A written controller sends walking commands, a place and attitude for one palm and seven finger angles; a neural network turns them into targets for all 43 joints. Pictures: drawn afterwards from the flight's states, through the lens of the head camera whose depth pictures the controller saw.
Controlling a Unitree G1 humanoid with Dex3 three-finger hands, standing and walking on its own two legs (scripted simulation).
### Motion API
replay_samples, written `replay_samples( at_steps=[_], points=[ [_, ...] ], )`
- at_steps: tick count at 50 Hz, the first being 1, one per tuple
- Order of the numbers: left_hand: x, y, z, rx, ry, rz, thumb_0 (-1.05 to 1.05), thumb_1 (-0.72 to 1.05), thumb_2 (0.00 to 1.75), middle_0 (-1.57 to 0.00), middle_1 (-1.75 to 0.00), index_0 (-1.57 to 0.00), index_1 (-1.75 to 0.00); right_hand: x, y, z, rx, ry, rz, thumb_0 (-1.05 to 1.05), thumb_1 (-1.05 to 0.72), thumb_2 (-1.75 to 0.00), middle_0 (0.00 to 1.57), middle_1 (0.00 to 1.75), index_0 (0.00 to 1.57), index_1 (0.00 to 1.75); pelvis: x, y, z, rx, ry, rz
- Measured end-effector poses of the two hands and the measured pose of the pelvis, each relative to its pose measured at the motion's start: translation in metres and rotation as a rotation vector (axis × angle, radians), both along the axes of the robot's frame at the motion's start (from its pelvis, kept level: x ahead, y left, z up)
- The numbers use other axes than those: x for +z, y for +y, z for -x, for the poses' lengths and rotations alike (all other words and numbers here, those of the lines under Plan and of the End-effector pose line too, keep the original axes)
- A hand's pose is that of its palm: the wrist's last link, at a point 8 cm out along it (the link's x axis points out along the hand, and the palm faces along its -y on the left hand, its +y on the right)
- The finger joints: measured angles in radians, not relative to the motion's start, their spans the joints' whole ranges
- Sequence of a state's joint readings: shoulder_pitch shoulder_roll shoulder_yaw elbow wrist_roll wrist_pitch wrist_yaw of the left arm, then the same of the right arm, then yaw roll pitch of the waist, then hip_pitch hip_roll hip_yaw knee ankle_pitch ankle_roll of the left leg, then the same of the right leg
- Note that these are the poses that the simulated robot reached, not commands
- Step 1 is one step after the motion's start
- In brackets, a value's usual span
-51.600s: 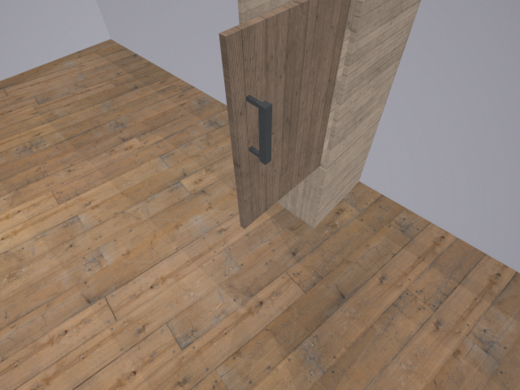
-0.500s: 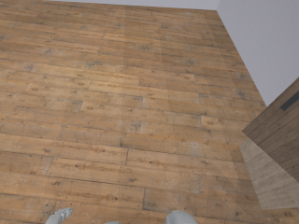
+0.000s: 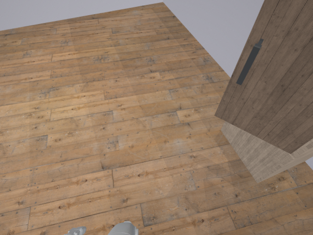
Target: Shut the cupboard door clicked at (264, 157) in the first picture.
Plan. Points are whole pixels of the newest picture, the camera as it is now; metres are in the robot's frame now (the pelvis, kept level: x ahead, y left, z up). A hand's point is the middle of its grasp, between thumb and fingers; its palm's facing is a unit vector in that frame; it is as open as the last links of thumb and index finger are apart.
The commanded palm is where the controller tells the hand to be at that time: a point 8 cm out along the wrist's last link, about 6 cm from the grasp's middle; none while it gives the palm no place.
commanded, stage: turn to face it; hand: left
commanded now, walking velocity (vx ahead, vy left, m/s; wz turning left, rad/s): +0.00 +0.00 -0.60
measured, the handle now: (249, 62) +0.66 -0.29 +0.04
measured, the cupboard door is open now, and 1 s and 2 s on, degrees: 34 34 34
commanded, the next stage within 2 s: take the last steps up to it in 0.88 s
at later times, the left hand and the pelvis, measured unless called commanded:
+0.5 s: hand (106, 216) +0.18 +0.16 -0.15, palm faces -0.30 -0.91 -0.29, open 7.4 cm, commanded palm none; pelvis +0.01 -0.01 -0.01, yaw -18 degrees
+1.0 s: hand (111, 210) +0.20 +0.15 -0.17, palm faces -0.44 -0.88 -0.19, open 7.4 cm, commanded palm none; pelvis +0.04 +0.01 +0.01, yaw -29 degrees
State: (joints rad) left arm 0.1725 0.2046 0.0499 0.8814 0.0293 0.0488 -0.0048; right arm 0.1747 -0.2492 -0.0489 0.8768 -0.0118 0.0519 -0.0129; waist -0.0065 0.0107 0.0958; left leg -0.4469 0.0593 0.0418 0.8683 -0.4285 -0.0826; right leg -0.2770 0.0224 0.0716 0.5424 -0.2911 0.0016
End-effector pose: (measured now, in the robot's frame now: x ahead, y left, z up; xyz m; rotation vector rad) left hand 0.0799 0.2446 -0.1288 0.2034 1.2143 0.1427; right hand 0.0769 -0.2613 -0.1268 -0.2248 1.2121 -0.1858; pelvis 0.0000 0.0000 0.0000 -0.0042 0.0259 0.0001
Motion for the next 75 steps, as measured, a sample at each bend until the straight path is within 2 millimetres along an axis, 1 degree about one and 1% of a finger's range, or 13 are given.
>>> replay_samples(
  at_steps=[5,13,18,24,28,33,44,49,54,62,65,68,75],
  points=[
    [-0.019,0.018,-0.006,-0.016,0.033,0.029,0.01,0.90,0.90,-0.20,-0.30,-0.21,-0.30,0.006,0.020,-0.008,-0.012,-0.068,0.027,0.01,-0.91,-0.89,0.20,0.30,0.20,0.29,-0.008,0.018,-0.004,-0.064,0.005,0.011],
    [-0.005,0.026,-0.038,-0.109,0.036,0.025,0.01,0.91,0.90,-0.19,-0.29,-0.20,-0.30,0.017,0.032,0.027,-0.091,-0.031,0.019,0.01,-0.90,-0.89,0.20,0.30,0.20,0.30,0.006,0.022,-0.007,-0.167,-0.006,0.033],
    [0.004,0.009,-0.068,-0.203,0.012,0.004,0.01,0.91,0.90,-0.19,-0.29,-0.20,-0.30,0.008,0.021,0.061,-0.194,0.008,-0.005,0.01,-0.90,-0.89,0.20,0.30,0.20,0.30,0.006,0.014,-0.008,-0.235,-0.006,0.032],
    [0.007,-0.030,-0.104,-0.322,-0.071,-0.042,0.01,0.91,0.90,-0.19,-0.29,-0.20,-0.30,-0.023,-0.008,0.105,-0.320,0.064,-0.036,0.01,-0.90,-0.89,0.20,0.30,0.20,0.30,-0.011,-0.007,-0.007,-0.306,-0.010,0.011],
    [0.014,-0.047,-0.106,-0.356,-0.066,-0.049,0.01,0.91,0.90,-0.19,-0.29,-0.20,-0.30,-0.020,-0.018,0.114,-0.374,0.084,-0.026,0.01,-0.90,-0.89,0.20,0.30,0.20,0.29,-0.004,-0.010,-0.009,-0.342,-0.009,0.006],
    [0.012,-0.059,-0.106,-0.388,-0.036,-0.025,0.01,0.90,0.90,-0.20,-0.29,-0.20,-0.30,-0.007,-0.018,0.108,-0.401,0.044,-0.019,0.01,-0.91,-0.89,0.19,0.30,0.20,0.29,0.002,-0.011,-0.015,-0.375,-0.008,-0.002],
    [-0.020,-0.044,-0.123,-0.418,0.038,0.036,0.01,0.90,0.90,-0.20,-0.29,-0.20,-0.30,0.004,0.021,0.087,-0.434,-0.016,0.017,0.01,-0.91,-0.89,0.20,0.30,0.20,0.29,-0.005,0.011,-0.037,-0.466,-0.008,0.018],
    [-0.010,-0.043,-0.134,-0.450,0.055,0.030,0.01,0.91,0.90,-0.20,-0.29,-0.20,-0.30,0.009,0.042,0.102,-0.470,0.023,-0.010,0.01,-0.90,-0.89,0.20,0.30,0.20,0.29,0.005,0.014,-0.040,-0.500,-0.005,0.028],
    [-0.001,-0.055,-0.143,-0.501,0.049,0.013,0.01,0.91,0.90,-0.19,-0.29,-0.20,-0.30,0.002,0.052,0.127,-0.534,0.066,-0.054,0.01,-0.90,-0.89,0.20,0.30,0.20,0.30,0.008,0.009,-0.039,-0.533,-0.003,0.032],
    [0.002,-0.090,-0.144,-0.551,0.019,-0.005,0.01,0.91,0.90,-0.19,-0.29,-0.20,-0.30,-0.020,0.035,0.175,-0.634,0.161,-0.105,0.01,-0.90,-0.89,0.20,0.30,0.20,0.30,-0.002,-0.021,-0.043,-0.569,-0.007,0.016],
    [0.004,-0.095,-0.131,-0.533,0.051,-0.008,0.01,0.91,0.90,-0.19,-0.29,-0.20,-0.30,-0.013,0.020,0.168,-0.637,0.166,-0.097,0.01,-0.90,-0.89,0.20,0.30,0.20,0.29,0.004,-0.032,-0.053,-0.575,-0.010,0.012],
    [0.001,-0.097,-0.118,-0.527,0.121,-0.008,0.01,0.91,0.90,-0.19,-0.29,-0.20,-0.30,-0.006,0.001,0.147,-0.633,0.126,-0.078,0.01,-0.91,-0.89,0.20,0.30,0.20,0.29,0.007,-0.041,-0.064,-0.578,-0.010,0.008],
    [-0.021,-0.103,-0.110,-0.495,0.281,0.018,0.01,0.90,0.90,-0.20,-0.29,-0.20,-0.30,-0.001,-0.034,0.065,-0.588,0.022,-0.033,0.01,-0.91,-0.89,0.19,0.30,0.20,0.29,-0.001,-0.060,-0.105,-0.585,-0.010,0.026]
  ],
)
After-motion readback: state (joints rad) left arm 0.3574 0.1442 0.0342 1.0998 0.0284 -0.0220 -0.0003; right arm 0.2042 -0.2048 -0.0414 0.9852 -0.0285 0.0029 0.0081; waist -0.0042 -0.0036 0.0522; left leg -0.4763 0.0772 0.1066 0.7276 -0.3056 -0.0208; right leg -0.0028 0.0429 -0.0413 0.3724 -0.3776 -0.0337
